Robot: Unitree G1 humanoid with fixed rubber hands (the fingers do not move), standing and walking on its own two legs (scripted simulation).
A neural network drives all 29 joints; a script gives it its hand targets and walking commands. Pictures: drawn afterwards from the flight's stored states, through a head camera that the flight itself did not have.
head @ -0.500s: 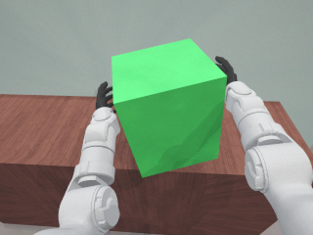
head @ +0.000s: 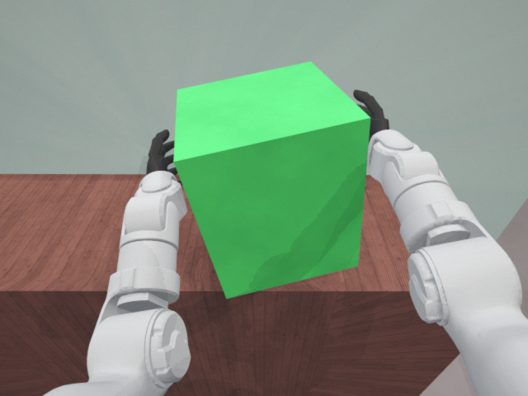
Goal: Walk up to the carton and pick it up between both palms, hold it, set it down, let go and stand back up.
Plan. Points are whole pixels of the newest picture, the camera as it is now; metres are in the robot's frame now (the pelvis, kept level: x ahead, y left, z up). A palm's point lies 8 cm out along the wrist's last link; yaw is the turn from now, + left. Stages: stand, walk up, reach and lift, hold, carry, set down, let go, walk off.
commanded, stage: reach and lift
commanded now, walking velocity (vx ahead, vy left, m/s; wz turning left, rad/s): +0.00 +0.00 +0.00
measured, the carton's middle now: (269, 179) +0.45 +0.02 +0.15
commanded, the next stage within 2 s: hold in 0.90 s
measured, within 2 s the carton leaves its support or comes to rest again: neither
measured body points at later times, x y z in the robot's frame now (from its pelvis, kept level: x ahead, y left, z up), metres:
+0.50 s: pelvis -0.01 +0.01 +0.00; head -0.06 +0.01 +0.45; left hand +0.40 +0.19 +0.22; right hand +0.43 -0.14 +0.27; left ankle +0.02 +0.14 -0.74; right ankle +0.07 -0.10 -0.74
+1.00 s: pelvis +0.00 +0.02 +0.00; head -0.07 +0.04 +0.44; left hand +0.40 +0.19 +0.25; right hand +0.42 -0.13 +0.30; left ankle +0.02 +0.14 -0.74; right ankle +0.07 -0.10 -0.74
